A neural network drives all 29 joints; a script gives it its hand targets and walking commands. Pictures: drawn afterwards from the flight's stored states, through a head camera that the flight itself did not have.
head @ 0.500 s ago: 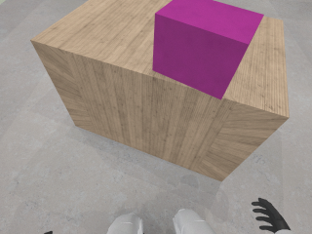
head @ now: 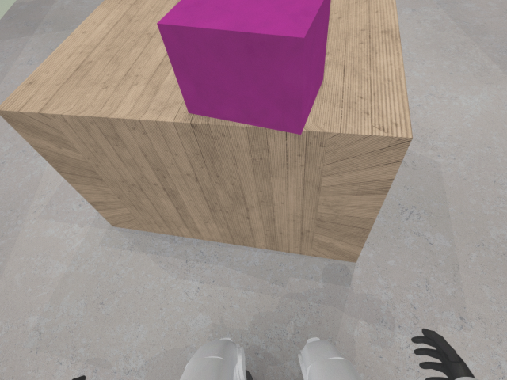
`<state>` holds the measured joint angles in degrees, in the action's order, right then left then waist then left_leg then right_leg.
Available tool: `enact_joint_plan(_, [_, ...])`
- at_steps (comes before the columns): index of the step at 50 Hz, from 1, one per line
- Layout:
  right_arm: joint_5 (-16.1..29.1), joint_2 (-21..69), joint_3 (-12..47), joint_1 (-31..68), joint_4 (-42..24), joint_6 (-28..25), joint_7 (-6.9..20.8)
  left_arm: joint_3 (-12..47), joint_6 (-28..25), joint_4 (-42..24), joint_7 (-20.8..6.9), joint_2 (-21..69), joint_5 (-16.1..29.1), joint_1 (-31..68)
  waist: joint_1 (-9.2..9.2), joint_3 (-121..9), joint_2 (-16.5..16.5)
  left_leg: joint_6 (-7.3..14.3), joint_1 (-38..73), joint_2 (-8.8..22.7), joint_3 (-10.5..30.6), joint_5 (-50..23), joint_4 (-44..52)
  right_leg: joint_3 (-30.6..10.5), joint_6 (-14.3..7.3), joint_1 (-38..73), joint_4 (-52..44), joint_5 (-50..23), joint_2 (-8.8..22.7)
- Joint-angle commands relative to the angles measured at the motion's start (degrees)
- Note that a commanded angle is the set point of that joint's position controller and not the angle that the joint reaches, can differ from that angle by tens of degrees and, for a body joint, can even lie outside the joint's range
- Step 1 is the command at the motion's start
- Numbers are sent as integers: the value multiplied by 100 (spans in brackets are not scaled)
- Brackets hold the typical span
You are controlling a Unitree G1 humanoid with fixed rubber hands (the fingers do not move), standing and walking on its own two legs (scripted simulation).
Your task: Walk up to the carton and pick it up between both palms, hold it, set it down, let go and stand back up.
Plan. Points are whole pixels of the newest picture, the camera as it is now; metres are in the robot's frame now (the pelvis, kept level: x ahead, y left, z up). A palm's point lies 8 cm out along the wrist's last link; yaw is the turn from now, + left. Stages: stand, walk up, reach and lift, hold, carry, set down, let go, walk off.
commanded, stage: walk up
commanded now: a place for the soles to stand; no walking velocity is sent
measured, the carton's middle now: (252, 55) +0.73 +0.03 +0.08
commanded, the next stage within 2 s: none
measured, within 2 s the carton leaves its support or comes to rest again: neither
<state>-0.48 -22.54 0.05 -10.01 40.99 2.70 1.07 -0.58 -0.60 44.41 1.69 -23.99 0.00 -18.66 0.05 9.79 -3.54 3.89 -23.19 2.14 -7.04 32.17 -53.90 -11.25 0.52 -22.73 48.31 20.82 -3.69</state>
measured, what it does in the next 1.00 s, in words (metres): steps on the spot: left foot, then right foot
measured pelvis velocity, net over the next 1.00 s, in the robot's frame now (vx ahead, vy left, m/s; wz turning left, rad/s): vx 0.03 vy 0.05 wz -0.13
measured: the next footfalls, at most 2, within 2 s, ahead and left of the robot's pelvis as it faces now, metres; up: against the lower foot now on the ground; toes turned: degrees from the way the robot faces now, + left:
left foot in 0.20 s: +0.09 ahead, +0.13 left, +0.00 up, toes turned -3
right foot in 0.66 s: +0.09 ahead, -0.11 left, +0.00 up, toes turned +5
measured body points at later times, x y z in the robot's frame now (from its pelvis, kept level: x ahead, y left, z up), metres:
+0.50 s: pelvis +0.00 +0.05 +0.00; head +0.04 +0.08 +0.45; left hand +0.08 +0.38 -0.12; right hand +0.12 -0.26 -0.07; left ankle +0.04 +0.13 -0.70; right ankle +0.00 -0.13 -0.65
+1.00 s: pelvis +0.03 +0.05 +0.00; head +0.06 +0.03 +0.44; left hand +0.13 +0.37 -0.10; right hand +0.11 -0.25 -0.12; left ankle +0.04 +0.14 -0.70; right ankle +0.03 -0.12 -0.68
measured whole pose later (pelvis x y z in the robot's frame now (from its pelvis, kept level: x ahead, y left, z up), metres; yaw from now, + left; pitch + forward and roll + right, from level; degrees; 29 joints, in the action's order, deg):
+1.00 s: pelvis +0.03 +0.05 +0.00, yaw -8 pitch -4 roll -1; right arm -0.4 -22.3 0.0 -11.4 41.2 -0.3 1.1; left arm -0.6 -2.7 44.6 2.5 -24.2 0.0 -18.5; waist 0.1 9.6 -3.3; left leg 2.7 -18.0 2.3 -6.8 27.6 -49.7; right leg -11.8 0.9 -23.9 56.8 28.6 -4.7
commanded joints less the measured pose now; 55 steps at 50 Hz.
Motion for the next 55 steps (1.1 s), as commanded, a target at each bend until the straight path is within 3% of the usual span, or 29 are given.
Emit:
enact_joint_plan(1, [6, -1432, -799, 189, -183, -289, -55, -605, -286, -455, 137, -1539, -80, -251, -59, -872, 1708, -198, -846, -162, 1136, 37, -351, -3245, -1424, 904, -2220, -629, 1035])
enact_joint_plan(5, [39, -1347, -765, 22, -136, -316, -88, -569, -245, -536, 141, -1502, -85, -65, 32, -814, 1903, -131, -388, -204, 1025, -120, 83, -3062, -1466, 491, -2023, -1326, 1057])
enact_joint_plan(7, [49, -1271, -756, -256, -44, -363, -87, -529, -198, -594, 133, -1457, -85, 203, 221, -868, 1802, -93, 444, -243, 839, -673, 876, -2560, -1325, -82, -1717, -1423, 897])
enact_joint_plan(8, [35, -1230, -766, -505, 29, -408, -88, -485, -161, -635, 125, -1401, -66, 435, 432, -904, 1716, -82, 1322, -212, 797, -1111, 1660, -2101, -1118, -733, -1426, -1234, 733])
enact_joint_plan(9, [0, -1387, -829, -814, 94, -455, -113, -415, -132, -602, 120, -1178, -61, 451, 613, -972, 1140, -22, 2219, 181, 1267, -848, 2560, -1512, -780, -1473, -794, -689, 424])
enact_joint_plan(10, [-107, -1825, -951, -979, 121, -485, -140, -351, -139, -619, 149, -778, -30, 286, 672, -1134, -211, 108, 2613, 1386, 2851, 101, 3472, -627, -431, -2161, 717, 418, -283])
enact_joint_plan(11, [-101, -2083, -994, -701, 45, -489, -133, -425, -115, -521, 199, -985, -83, 104, 485, -774, -26, 205, 1935, 2395, 3787, 1161, 4174, -38, -225, -2369, 1523, 1080, -457])
enact_joint_plan(12, [-61, -2151, -1023, -400, 9, -489, -121, -522, -82, -370, 208, -1384, -133, -19, 408, -584, 133, 201, 1437, 2685, 3944, 1914, 4394, 147, -133, -2203, 1889, 1004, -96])
enact_joint_plan(15, [-56, -1821, -974, 108, -91, -507, -130, -606, -70, -96, 81, -1571, -117, -446, 112, -188, -333, 81, 1160, 2002, 2686, 1197, 4166, 384, -63, -1880, 1946, 423, 291])
enact_joint_plan(18, [-52, -1707, -954, -240, -137, -562, -81, -575, -84, -4, 33, -1517, -162, -637, 251, -466, -594, -78, 1667, 1712, 2213, 727, 3937, 508, -23, -1847, 2000, 147, 283])
enact_joint_plan(21, [-72, -1665, -945, -420, -204, -558, -56, -506, -107, 15, 10, -1463, -166, -601, 323, -648, -856, -54, 2047, 1641, 1934, 347, 3736, 623, 1, -1827, 1645, 208, 372])
enact_joint_plan(27, [-79, -1805, -939, -488, -266, -512, -15, -405, -239, -125, 11, -1427, -169, -387, 302, -820, -978, 832, 2105, 1980, 1560, -1983, 2766, 1042, -89, -1404, 626, 1209, 566])
enact_joint_plan(29, [-64, -1847, -936, -465, -310, -479, 2, -408, -298, -107, 24, -1450, -151, -493, 267, -1019, -973, 918, 1990, 2006, 1407, -2529, 2404, 1119, -203, -969, 250, 1251, 461])
enact_joint_plan(31, [-26, -1767, -891, -91, -370, -413, 5, -432, -363, 51, 62, -1392, -112, -869, -5, -1209, -734, 705, 1458, 1723, 785, -2810, 1768, 1192, -349, 14, -961, 155, 290])
enact_joint_plan(32, [-20, -1593, -818, 54, -377, -371, -2, -478, -395, 162, 88, -1437, -104, -1105, -137, -1405, -486, 481, 1152, 1427, 502, -2794, 1108, 938, -472, 632, -1472, -331, 77])
enact_joint_plan(33, [9, -1380, -761, 55, -417, -333, -20, -564, -423, 235, 112, -1628, -120, -1383, -256, -1543, 267, 167, 506, 1093, 293, -2276, 205, -29, -676, 1225, -1783, -601, 226])
enact_joint_plan(34, [68, -1148, -684, 295, -581, -309, -13, -684, -431, 152, 146, -2093, -153, -1304, -338, -1324, 1347, -225, -773, 293, 266, -763, -601, -2439, -1199, 1518, -2241, -1002, 1220])
enact_joint_plan(35, [85, -1283, -703, 581, -619, -261, -57, -692, -420, -60, 162, -2221, -145, -982, -336, -1023, 1366, -347, -1397, -252, 776, 914, -763, -3961, -1799, 1373, -2362, -1050, 1557])
enact_joint_plan(36, [101, -1419, -704, 454, -481, -266, -86, -698, -422, -198, 195, -2205, -124, -730, -232, -874, 1250, -359, -1316, -132, 1086, 979, -746, -3961, -1948, 1242, -2251, -995, 1592])
enact_joint_plan(39, [108, -1363, -736, 115, -301, -382, -81, -561, -389, -315, 256, -1660, -93, -394, -18, -947, 1479, -198, -797, -54, 1092, 378, -5, -3088, -1682, 1211, -1673, -2556, 1154])
enact_joint_plan(42, [86, -1366, -772, -278, -132, -438, -95, -504, -336, -358, 214, -1599, -42, -59, 231, -1234, 1439, -118, 288, -91, 903, -639, 1090, -2501, -1375, 599, -1210, -2687, 930])
enact_joint_plan(43, [52, -1390, -778, -419, -87, -481, -105, -471, -311, -392, 197, -1534, -30, 159, 366, -1299, 1323, -37, 997, 69, 1079, -1043, 1697, -2113, -1190, -2, -844, -2595, 805])
enact_joint_plan(44, [-6, -1571, -850, -640, -18, -520, -127, -408, -299, -449, 177, -1318, -12, 316, 529, -1366, 967, 145, 1900, 531, 1630, -972, 2231, -1450, -863, -937, -208, -2353, 507])
enact_joint_plan(45, [-79, -1939, -957, -871, 16, -550, -144, -362, -297, -520, 166, -1061, -13, 375, 654, -1388, 263, 403, 2436, 1447, 2557, -562, 3019, -465, -473, -1781, 812, -1276, -139])
enact_joint_plan(46, [-43, -2145, -982, -782, 34, -546, -133, -377, -259, -446, 206, -1108, -94, 225, 535, -1054, -6, 685, 2269, 2517, 3407, -599, 3575, 286, -311, -2239, 1313, 1245, -374])
enact_joint_plan(47, [-9, -2145, -997, -705, 72, -548, -100, -437, -247, -355, 222, -1406, -153, 208, 502, -870, 303, 871, 2043, 2756, 3450, -622, 3562, 331, -225, -2139, 1685, 1417, 0])
enact_joint_plan(50, [-19, -1812, -922, -254, -62, -548, -119, -457, -271, -184, 150, -1433, -87, -97, 238, -358, -21, 819, 1797, 2207, 2326, -1980, 3002, 514, -211, -1921, 1560, 994, 276])
enact_joint_plan(53, [-44, -1682, -891, -503, -102, -524, -100, -374, -333, -221, 140, -1248, -35, -78, 377, -586, -723, 610, 2150, 1789, 1444, -4422, 2312, 878, -249, -1639, 1040, 1040, 303])
enact_joint_plan(55, [-27, -1674, -902, -528, -150, -487, -93, -348, -370, -249, 153, -1216, -21, -136, 363, -888, -942, 649, 2274, 1781, 1202, -5278, 1886, 1075, -278, -1275, 507, 969, 312])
